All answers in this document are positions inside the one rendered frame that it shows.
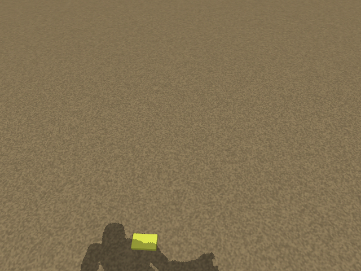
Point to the small box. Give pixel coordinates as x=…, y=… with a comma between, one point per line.
x=144, y=242

